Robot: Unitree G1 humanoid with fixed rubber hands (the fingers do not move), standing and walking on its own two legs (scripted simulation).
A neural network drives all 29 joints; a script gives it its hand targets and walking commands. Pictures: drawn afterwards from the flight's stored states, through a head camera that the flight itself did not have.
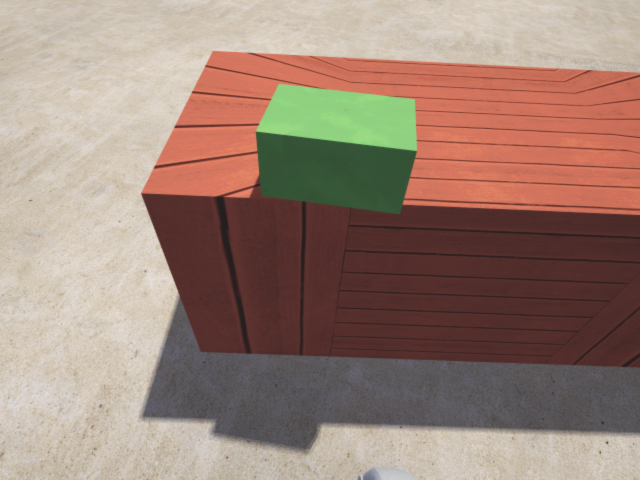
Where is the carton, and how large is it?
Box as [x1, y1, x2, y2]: [256, 84, 416, 213]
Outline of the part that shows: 279,84 256,130 261,195 399,213 416,152 414,99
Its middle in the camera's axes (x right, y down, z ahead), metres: +0.04 -0.19 +0.81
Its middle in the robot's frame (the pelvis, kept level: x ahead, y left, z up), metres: +0.73 -0.01 +0.01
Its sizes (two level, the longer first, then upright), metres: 0.287 0.190 0.151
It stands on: a pedestal, 0.69 m high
